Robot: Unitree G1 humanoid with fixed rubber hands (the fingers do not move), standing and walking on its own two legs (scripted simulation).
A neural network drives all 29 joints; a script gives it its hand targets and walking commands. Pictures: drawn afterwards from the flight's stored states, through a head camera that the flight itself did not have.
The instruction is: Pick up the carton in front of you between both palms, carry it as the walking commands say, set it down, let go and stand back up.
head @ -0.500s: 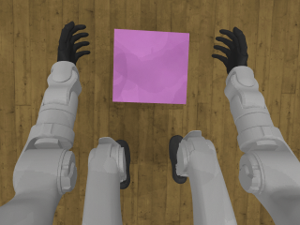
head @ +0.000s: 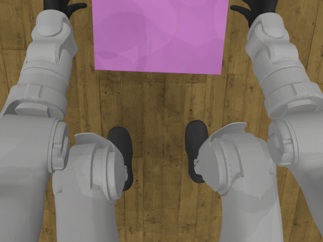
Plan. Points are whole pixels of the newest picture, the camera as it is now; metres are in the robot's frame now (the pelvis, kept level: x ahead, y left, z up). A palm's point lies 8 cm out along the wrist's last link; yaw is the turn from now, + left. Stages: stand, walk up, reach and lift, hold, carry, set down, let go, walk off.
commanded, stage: reach and lift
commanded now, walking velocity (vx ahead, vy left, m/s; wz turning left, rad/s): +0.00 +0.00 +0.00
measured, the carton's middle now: (157, 24) +0.52 +0.00 -0.24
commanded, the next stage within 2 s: none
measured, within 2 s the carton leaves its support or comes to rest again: leaves its support in 0.78 s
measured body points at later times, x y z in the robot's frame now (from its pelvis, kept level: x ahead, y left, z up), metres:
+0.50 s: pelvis +0.00 +0.00 +0.01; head +0.37 +0.01 +0.26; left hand +0.55 +0.15 -0.18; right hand +0.54 -0.16 -0.18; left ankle +0.12 +0.12 -0.33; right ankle +0.13 -0.12 -0.33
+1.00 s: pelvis +0.00 +0.00 +0.02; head +0.30 +0.02 +0.35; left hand +0.53 +0.16 -0.08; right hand +0.53 -0.14 -0.08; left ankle +0.12 +0.12 -0.33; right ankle +0.13 -0.12 -0.33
